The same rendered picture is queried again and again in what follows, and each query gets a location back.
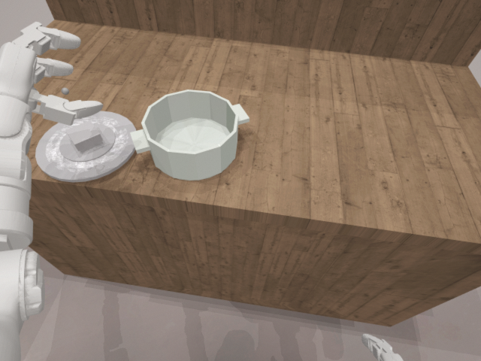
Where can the knob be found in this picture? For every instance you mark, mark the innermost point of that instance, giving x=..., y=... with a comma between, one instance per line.
x=84, y=135

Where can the left robot hand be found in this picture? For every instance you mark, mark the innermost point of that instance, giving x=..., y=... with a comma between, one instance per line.
x=20, y=68

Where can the lid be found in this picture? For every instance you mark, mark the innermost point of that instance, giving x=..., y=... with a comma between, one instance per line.
x=57, y=156

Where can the left robot forearm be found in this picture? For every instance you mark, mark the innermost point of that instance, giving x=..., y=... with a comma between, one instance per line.
x=16, y=227

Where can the right robot hand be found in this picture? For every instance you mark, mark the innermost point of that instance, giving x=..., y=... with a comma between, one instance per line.
x=380, y=348

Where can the table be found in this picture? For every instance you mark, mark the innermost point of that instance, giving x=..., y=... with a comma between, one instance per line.
x=355, y=192

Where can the robot left upper arm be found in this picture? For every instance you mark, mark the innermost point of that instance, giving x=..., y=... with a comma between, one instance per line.
x=22, y=294

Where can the pot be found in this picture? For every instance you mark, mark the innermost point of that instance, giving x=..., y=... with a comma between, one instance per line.
x=191, y=134

